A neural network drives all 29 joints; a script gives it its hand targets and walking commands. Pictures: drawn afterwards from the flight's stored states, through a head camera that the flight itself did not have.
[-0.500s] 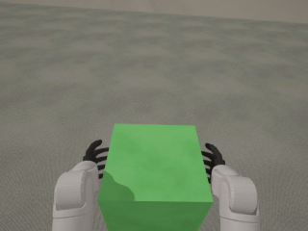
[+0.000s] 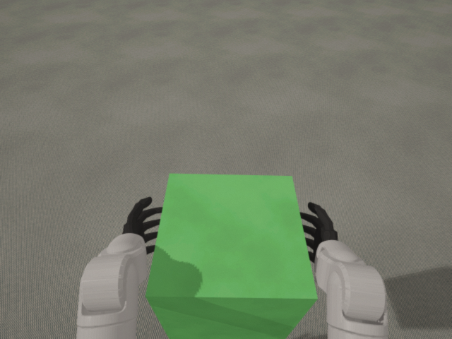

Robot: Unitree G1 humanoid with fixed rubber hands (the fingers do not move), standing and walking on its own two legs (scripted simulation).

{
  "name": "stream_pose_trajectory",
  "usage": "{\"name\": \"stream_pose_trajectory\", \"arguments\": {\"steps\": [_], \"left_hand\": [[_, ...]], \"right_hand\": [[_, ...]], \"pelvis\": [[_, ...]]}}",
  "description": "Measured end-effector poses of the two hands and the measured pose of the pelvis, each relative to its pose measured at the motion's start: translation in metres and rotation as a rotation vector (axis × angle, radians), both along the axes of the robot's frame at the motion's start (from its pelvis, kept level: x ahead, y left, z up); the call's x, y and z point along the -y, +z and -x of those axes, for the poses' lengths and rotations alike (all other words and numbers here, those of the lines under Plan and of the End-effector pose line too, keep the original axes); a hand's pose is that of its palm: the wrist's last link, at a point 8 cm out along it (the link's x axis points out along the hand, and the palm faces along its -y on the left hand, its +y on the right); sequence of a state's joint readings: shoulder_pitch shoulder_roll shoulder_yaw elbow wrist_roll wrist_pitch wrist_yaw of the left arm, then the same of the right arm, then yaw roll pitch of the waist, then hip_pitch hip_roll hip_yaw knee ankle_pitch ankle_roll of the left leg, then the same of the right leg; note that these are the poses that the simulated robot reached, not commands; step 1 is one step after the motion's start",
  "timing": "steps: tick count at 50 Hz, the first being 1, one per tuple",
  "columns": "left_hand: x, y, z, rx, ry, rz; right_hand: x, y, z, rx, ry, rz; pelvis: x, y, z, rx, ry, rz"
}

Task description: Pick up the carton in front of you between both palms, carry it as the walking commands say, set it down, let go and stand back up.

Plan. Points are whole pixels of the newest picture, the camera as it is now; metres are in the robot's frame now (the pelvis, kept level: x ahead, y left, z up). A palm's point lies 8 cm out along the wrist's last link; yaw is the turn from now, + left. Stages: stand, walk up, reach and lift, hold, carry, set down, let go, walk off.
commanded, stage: carry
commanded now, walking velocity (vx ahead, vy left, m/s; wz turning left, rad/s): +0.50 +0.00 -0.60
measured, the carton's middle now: (228, 262) +0.27 +0.01 +0.00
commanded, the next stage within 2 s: none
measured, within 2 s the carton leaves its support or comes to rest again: neither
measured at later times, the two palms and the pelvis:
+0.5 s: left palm (223, 114) +0.60 +0.04 +0.08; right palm (352, 145) +0.50 -0.25 +0.09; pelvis +0.30 -0.02 +0.00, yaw -16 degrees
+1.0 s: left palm (223, 59) +0.88 +0.05 +0.09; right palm (320, 67) +0.87 -0.25 +0.08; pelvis +0.61 -0.09 -0.02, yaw -3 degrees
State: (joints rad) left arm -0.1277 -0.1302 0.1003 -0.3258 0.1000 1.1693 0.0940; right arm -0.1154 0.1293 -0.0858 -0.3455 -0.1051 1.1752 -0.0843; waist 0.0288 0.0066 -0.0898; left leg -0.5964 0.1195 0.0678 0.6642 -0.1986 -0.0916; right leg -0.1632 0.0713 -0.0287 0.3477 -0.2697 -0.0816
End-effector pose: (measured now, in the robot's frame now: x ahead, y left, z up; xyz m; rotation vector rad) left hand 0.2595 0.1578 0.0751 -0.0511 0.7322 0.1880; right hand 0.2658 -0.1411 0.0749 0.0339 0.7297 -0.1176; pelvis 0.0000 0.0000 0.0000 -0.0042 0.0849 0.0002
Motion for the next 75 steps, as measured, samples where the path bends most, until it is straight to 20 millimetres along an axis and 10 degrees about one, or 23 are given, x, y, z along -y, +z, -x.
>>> {"name": "stream_pose_trajectory", "arguments": {"steps": [7,15,22,30,41,53,65,75], "left_hand": [[0.001,0.006,-0.117,0.081,-0.118,0.026],[0.043,0.010,-0.215,-0.016,-0.268,0.047],[0.098,0.016,-0.304,0.021,-0.349,0.046],[0.146,-0.013,-0.398,-0.019,-0.302,-0.026],[0.126,0.008,-0.494,-0.017,-0.110,-0.039],[0.098,-0.005,-0.677,0.071,-0.073,0.007],[0.061,-0.008,-0.802,-0.045,0.019,0.036],[0.066,0.010,-0.938,0.066,0.076,0.028]], "right_hand": [[-0.001,0.013,-0.082,0.080,-0.110,0.035],[0.033,0.020,-0.132,-0.016,-0.273,0.042],[0.082,0.025,-0.199,0.023,-0.362,0.030],[0.135,-0.017,-0.312,-0.019,-0.303,-0.027],[0.125,-0.003,-0.461,-0.017,-0.115,-0.044],[0.098,-0.004,-0.655,0.070,-0.086,-0.010],[0.061,0.002,-0.808,-0.046,0.006,0.022],[0.065,0.016,-0.959,0.063,0.063,0.009]], "pelvis": [[-0.028,-0.016,-0.096,0.009,-0.125,-0.013],[-0.029,0.005,-0.180,0.012,-0.243,0.015],[0.000,0.005,-0.261,0.010,-0.288,0.026],[0.059,-0.017,-0.358,0.028,-0.213,0.013],[0.093,0.009,-0.474,0.024,-0.113,-0.041],[0.076,-0.033,-0.664,0.080,-0.030,-0.040],[0.068,0.006,-0.797,0.026,0.037,0.023],[0.086,-0.008,-0.943,0.020,0.071,0.017]]}}
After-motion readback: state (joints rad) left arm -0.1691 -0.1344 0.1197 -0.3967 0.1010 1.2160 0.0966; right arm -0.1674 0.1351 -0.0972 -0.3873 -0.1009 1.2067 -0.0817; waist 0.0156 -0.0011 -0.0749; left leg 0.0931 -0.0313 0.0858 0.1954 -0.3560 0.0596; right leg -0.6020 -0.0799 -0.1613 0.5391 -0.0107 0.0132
